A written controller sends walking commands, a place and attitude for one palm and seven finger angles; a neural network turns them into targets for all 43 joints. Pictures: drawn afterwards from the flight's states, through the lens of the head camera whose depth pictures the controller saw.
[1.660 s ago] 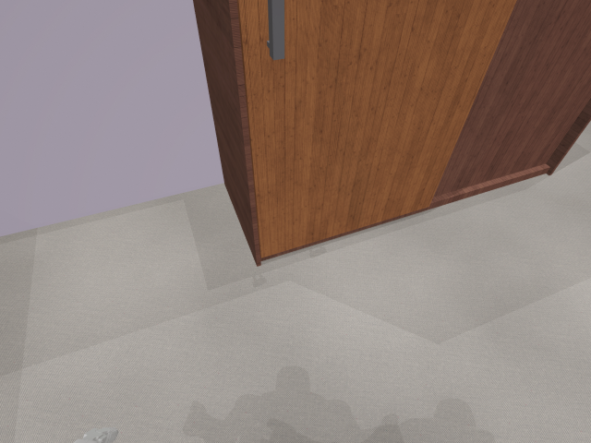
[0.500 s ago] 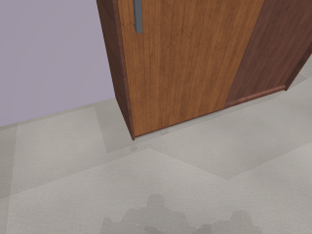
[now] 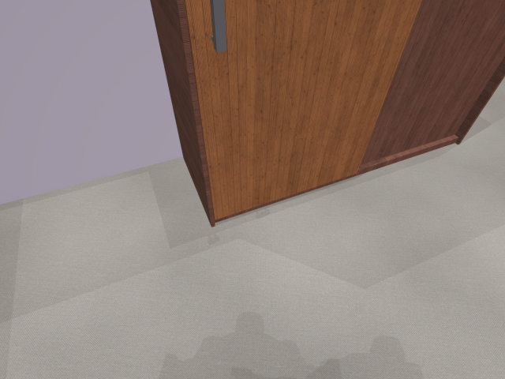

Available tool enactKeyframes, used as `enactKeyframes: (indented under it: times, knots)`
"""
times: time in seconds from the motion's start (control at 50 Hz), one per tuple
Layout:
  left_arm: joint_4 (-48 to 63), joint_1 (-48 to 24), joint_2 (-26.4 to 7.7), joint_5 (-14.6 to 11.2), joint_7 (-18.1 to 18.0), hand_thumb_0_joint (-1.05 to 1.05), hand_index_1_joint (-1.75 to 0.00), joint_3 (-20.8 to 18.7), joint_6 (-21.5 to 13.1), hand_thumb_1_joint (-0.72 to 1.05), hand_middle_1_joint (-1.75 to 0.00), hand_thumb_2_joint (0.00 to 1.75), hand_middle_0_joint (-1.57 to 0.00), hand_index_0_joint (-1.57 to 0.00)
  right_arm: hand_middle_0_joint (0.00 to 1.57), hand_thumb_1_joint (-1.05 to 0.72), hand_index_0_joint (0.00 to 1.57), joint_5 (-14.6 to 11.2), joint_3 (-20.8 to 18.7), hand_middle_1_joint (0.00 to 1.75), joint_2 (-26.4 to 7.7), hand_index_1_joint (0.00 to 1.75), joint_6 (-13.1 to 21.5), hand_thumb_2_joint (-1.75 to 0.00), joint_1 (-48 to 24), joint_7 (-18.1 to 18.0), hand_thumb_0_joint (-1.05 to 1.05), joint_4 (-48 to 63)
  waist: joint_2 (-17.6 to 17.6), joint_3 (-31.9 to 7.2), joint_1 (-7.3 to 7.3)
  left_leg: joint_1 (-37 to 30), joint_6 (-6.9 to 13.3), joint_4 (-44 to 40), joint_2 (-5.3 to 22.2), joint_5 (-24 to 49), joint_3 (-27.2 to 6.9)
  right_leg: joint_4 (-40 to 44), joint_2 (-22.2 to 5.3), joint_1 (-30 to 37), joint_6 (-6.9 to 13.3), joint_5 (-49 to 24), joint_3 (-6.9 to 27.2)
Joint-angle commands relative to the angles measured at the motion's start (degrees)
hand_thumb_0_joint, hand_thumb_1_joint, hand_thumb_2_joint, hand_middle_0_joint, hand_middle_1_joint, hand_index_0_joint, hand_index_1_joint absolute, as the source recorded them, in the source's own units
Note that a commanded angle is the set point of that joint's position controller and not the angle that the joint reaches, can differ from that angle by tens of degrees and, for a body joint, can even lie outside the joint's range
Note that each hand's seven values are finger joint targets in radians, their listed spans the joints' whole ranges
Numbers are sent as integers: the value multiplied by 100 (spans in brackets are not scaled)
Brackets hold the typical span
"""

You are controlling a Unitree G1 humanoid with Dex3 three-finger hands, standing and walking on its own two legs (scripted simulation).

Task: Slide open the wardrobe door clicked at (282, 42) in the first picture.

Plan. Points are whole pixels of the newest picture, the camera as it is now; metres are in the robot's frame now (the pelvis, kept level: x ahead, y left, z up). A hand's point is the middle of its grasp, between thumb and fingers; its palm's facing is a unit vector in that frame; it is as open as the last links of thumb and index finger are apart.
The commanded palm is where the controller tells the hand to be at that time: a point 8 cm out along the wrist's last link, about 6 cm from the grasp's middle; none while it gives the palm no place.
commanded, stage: walk to a spot facing it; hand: left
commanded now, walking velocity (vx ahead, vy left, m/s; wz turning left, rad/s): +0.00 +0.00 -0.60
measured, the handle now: out of the picture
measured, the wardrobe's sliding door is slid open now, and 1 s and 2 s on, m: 0.00 0.00 0.00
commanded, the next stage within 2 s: none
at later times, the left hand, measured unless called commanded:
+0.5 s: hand out of the picture +0.05 +0.16 -0.17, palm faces -0.20 -0.95 -0.23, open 7.4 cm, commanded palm none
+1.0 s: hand (187, 341) +0.22 +0.15 -0.17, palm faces -0.53 -0.83 -0.18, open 7.4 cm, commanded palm none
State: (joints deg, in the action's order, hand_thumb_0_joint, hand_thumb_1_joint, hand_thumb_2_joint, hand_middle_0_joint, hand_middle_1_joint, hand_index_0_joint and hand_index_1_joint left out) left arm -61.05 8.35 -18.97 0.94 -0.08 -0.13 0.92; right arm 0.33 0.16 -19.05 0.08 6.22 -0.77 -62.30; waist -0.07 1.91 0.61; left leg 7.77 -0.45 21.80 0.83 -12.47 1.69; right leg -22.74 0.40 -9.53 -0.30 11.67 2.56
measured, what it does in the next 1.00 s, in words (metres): steps on the spot, turning right: left foot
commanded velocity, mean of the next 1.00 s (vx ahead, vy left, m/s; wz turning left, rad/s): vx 0.14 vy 0.00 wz -0.60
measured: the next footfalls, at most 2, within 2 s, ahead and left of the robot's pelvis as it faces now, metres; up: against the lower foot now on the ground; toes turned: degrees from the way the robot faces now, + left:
left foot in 0.72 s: +0.05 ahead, +0.12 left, +0.00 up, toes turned -24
right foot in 1.22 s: +0.13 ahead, -0.24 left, +0.00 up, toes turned -51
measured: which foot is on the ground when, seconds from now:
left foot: down 0.00-0.26, up 0.28-0.70, down 0.72-1.00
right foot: down 0.00-0.72, up 0.74-1.00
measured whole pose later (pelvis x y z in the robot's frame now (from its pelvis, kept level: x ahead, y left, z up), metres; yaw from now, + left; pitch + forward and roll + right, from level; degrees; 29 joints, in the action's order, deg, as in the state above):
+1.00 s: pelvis +0.04 +0.01 +0.00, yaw -34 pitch +0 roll -2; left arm -52.9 12.6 -15.8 2.5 3.5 -6.0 3.7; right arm 0.8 -0.5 -10.6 3.0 23.7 -2.2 -56.1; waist 2.3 0.7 -0.3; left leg 0.4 0.6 19.8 3.6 -19.3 10.3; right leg -65.6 -3.3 -37.6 -3.4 10.3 -0.3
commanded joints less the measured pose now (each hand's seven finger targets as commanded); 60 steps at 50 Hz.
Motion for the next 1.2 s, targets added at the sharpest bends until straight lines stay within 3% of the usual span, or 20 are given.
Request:
enactKeyframes:
  times: [0.0, 0.08, 0.14, 0.2, 0.22, 0.24, 0.26, 0.32, 0.5, 0.6, 0.64, 0.66, 0.7, 0.72, 0.78, 0.82, 0.96, 1.08, 1.14, 1.18]
  knots:
    - [500, 166, -611, -1, -56, 0, -30, -196, 60, 90, -30, 90, -20, -20, 20, -90, 20, 36, -244, 30, -604, 30, -3, -90, 261, -94, 0, 460, -16, -198, -105, -153, 105, 84, 789, 668, -227, -284, -490, -663, 135, -1243, 588]
    - [819, 318, -469, 17, 8, 0, -30, -290, 140, 90, -30, 90, -20, -20, 20, -90, 20, 50, -421, 30, -763, 30, -48, -90, 229, -117, 0, 811, -582, -246, -78, -9, 412, 11, 1344, 569, -469, -1432, -112, -1154, 52, -733, 295]
    - [1019, 451, -250, 17, 50, 0, -30, -372, 193, 90, -30, 90, -20, -20, 20, -90, 20, 66, -498, 30, -753, 30, -11, -90, 99, -115, 0, 1012, -1109, -262, -17, 246, 1005, -113, 2143, 1557, -656, -2845, -174, -1283, -58, 1648, -127]
    - [918, 1243, -168, 44, 91, 0, -30, -463, 112, 90, -30, 90, -20, -20, 20, -90, 20, 86, -533, 30, -654, 30, -54, -90, -193, -96, 0, 1147, -481, -309, 417, 884, 415, 1352, 1577, 1199, 257, -1232, -264, -150, -20, 334, -335]
    - [913, 1423, -676, 113, 38, 0, -30, -560, 14, 90, -30, 90, -20, -20, 20, -90, 20, 36, -494, 30, -326, 30, -119, -90, -49, -67, 0, 1238, 1239, -254, 439, 1664, -99, 2912, 745, -476, 743, 39, -1070, 90, 222, -951, 1147]
    - [1013, 1348, -1033, 73, -32, 0, -30, -587, -11, 90, -30, 90, -20, -20, 20, -90, 20, 12, -432, 30, -26, 30, -142, -90, -45, -48, 0, 1444, 2076, -132, 325, 2453, -273, 4008, 119, -2187, 358, 673, -2139, -170, 915, -1795, 2879]
    - [1082, 1287, -880, 28, -92, 0, -30, -612, 13, 90, -30, 90, -20, -20, 20, -90, 20, 20, -461, 30, -156, 30, -207, -90, -141, -78, 0, 1396, 1488, -203, 372, 2314, -179, 4432, 215, -1937, -356, 951, -1986, -486, 1032, -608, 2996]
    - [1257, 561, -504, 8, -94, 0, -30, -554, -20, 90, -30, 90, -20, -20, 20, -90, 20, 64, -491, 30, -111, 30, -152, -90, 65, -28, 0, 1212, 625, -236, -2, 2336, -257, 4475, 390, -899, -402, 604, -1348, -369, 993, -507, 2131]
    - [1117, 1035, -432, 35, -67, 0, -30, -648, -3, 90, -30, 90, -20, -20, 20, -90, 20, 42, -457, 30, 122, 30, -125, -90, -70, -102, 0, 1328, 768, -640, 224, 2177, -359, 3232, 145, -1015, -272, 348, -1047, 372, 1060, -1411, 2199]
    - [1209, 851, -542, 73, -19, 0, -30, -683, 26, 90, -30, 90, -20, -20, 20, -90, 20, 25, -427, 30, 74, 30, -18, -90, 78, -68, 0, 1448, 941, -577, 234, 1367, -207, 1902, -19, -1387, -223, 729, -884, -173, 1080, 738, 2731]
    - [1313, 478, -582, 60, 12, 0, -30, -678, 46, 90, -30, 90, -20, -20, 20, -90, 20, 12, -434, 30, 80, 30, 49, -90, 681, -65, 0, 1328, 958, -550, -65, 207, -82, 841, -151, -1076, -80, 657, -633, -1087, 861, 1663, 2627]
    - [1394, 255, -482, 42, 36, 0, -30, -666, 55, 90, -30, 90, -20, -20, 20, -90, 20, 8, -465, 30, -15, 30, 99, -90, 1164, -96, 0, 1204, 765, -565, -334, -920, 3, 75, -84, -819, -125, 317, -293, -1993, 582, 2104, 2318]
    - [1751, 33, 93, -21, 157, 0, -30, -596, 28, 90, -30, 90, -20, -20, 20, -90, 20, 115, -628, 30, -1003, 30, 155, -90, 1590, -183, 0, 1208, -1853, -111, -562, -1527, 713, -1511, 2527, -3151, -2996, -2484, 636, -3964, -30, 2106, 425]
    - [1831, -184, -143, 59, 202, 0, -30, -656, -18, 90, -30, 90, -20, -20, 20, -90, 20, 73, -586, 30, -977, 30, 166, -90, 1282, -152, 0, 1332, -1330, 252, -463, -526, 991, -1671, 2988, -3368, -3371, -3191, 21, -3802, -79, 1713, 375]
    - [1405, 290, -25, 151, 363, 0, -30, -697, 46, 90, -30, 90, -20, -20, 20, -90, 20, 105, -363, 30, -296, 30, 273, -90, 753, -129, 0, 1385, -672, 617, 26, 372, 496, -1510, 1709, -2055, -1313, -4416, -79, -3232, -194, 442, -20]
    - [1299, 460, 153, 137, 387, 0, -30, -645, 70, 90, -30, 90, -20, -20, 20, -90, 20, 71, -291, 30, -92, 30, 350, -90, 972, -148, 0, 1290, -833, 478, 57, 121, 404, -1320, 1455, -1079, -631, -4771, -147, -3304, -246, 10, -110]
    - [1430, -463, 410, 106, 415, 0, -30, -464, 64, 90, -30, 90, -20, -20, 20, -90, 20, 82, -260, 30, 21, 30, 466, -90, 2222, -181, 0, 714, -752, 611, -293, -1163, 605, -880, 1736, 1724, 110, -4014, -508, -3976, -293, -107, -532]
    - [1548, -1387, 568, 70, 442, 0, -30, -347, -21, 90, -30, 90, -20, -20, 20, -90, 20, 160, -297, 30, 0, 30, 423, -90, 2610, -154, 0, 386, -873, 802, -546, -1243, 635, -634, 1855, 2742, 839, -2175, -371, -3079, 20, 144, -1049]
    - [1320, -630, 377, 75, 377, 0, -30, -410, -115, 90, -30, 90, -20, -20, 20, -90, 20, 120, -367, 30, -194, 30, 417, -90, 2457, -135, 0, 371, -974, 153, -122, -1257, 481, 661, 1897, 5259, 1255, -1536, 119, -1579, 373, 538, -1372]
    - [806, 1058, -220, 105, 294, 0, -30, -597, -282, 90, -30, 90, -20, -20, 20, -90, 20, 8, -364, 30, -246, 30, 403, -90, 2265, -48, 0, 519, -514, -1009, 683, 427, 25, 3041, 1685, 4110, 1452, -796, -68, 1690, 701, -243, -1022]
